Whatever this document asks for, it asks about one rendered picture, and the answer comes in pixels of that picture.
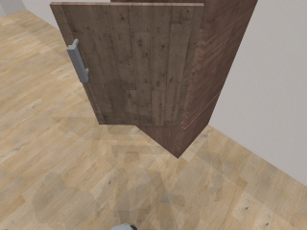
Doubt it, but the cupboard door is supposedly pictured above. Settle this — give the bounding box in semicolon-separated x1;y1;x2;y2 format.
49;2;204;127

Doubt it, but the handle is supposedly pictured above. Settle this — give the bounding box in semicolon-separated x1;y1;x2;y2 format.
66;38;89;83

